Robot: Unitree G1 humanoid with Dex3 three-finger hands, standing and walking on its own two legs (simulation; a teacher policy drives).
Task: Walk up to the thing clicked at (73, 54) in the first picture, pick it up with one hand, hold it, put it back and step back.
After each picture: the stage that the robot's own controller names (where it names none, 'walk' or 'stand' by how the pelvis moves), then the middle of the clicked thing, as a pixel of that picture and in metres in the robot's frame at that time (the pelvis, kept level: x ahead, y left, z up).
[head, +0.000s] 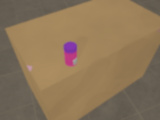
stand; (70, 54) +0.60 +0.06 -0.08
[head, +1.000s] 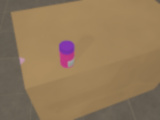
walk; (66, 54) +0.53 +0.08 -0.05
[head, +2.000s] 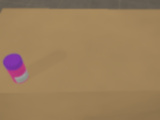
stand; (16, 69) +0.43 +0.27 -0.04
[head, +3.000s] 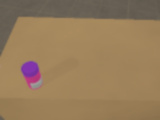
stand; (32, 75) +0.44 +0.22 -0.07
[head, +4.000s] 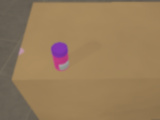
stand; (60, 57) +0.49 +0.11 -0.04
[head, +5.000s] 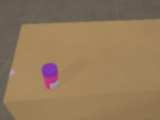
stand; (51, 76) +0.46 +0.14 -0.08
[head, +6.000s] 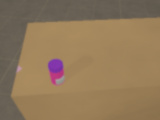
stand; (56, 72) +0.49 +0.12 -0.08
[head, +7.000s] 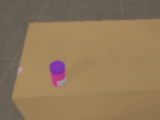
stand; (58, 74) +0.47 +0.11 -0.08
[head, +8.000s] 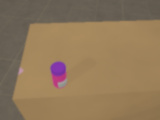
stand; (59, 75) +0.47 +0.11 -0.08
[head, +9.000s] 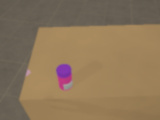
rise first; (64, 77) +0.47 +0.10 -0.08
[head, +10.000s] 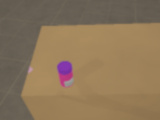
go down; (65, 74) +0.48 +0.10 -0.08
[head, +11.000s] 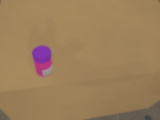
go down; (43, 61) +0.47 +0.10 -0.03
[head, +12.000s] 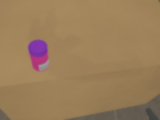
go down; (39, 56) +0.49 +0.10 -0.02
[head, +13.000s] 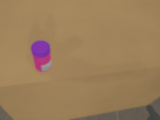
close in; (42, 57) +0.49 +0.10 -0.02
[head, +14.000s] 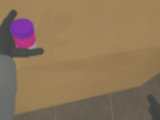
close; (25, 38) +0.50 +0.11 +0.02
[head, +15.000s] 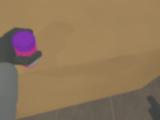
lift; (26, 50) +0.47 +0.11 +0.02
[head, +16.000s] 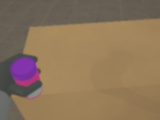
lift; (28, 79) +0.32 +0.16 +0.13
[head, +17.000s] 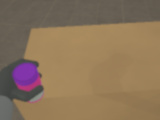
hold; (29, 83) +0.32 +0.16 +0.11
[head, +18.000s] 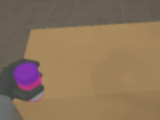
hold; (30, 83) +0.32 +0.16 +0.11
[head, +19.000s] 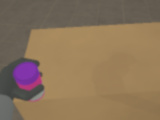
crouch; (30, 82) +0.32 +0.16 +0.11
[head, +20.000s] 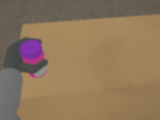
crouch; (34, 59) +0.41 +0.14 +0.11
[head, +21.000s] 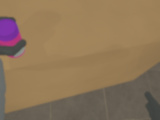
lower; (10, 39) +0.50 +0.14 +0.01
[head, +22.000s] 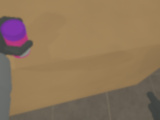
lower; (17, 40) +0.50 +0.13 +0.02
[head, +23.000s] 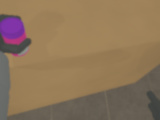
lower; (15, 38) +0.50 +0.12 +0.03
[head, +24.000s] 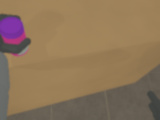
lower; (15, 38) +0.50 +0.13 +0.03
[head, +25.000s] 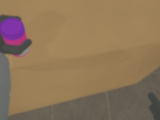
rest; (16, 39) +0.50 +0.13 +0.03
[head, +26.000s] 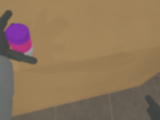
withdraw; (21, 43) +0.49 +0.12 +0.02
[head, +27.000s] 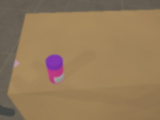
sink last; (55, 69) +0.46 +0.11 -0.03
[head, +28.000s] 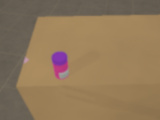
stand; (60, 65) +0.49 +0.12 -0.03
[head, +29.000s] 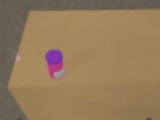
stand; (55, 64) +0.47 +0.12 -0.02
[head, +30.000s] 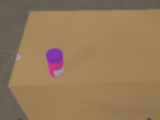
stand; (55, 63) +0.48 +0.12 -0.02
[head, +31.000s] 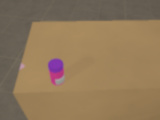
stand; (56, 72) +0.48 +0.12 -0.07
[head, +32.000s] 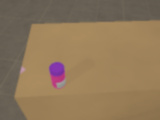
stand; (57, 75) +0.47 +0.11 -0.08
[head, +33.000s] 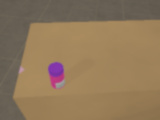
stand; (57, 76) +0.47 +0.11 -0.08
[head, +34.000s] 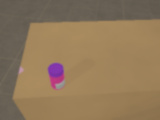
stand; (56, 76) +0.46 +0.11 -0.08
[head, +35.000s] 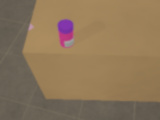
walk; (66, 34) +0.59 +0.07 -0.05
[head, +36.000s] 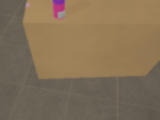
walk; (59, 7) +0.83 +0.11 -0.06
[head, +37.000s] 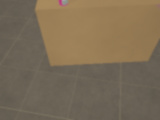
stand; out of the picture +1.10 +0.16 -0.06
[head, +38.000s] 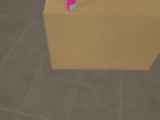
stand; (71, 1) +1.08 +0.09 -0.08
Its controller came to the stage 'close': yes
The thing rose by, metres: 0.19
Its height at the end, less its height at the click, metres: +0.00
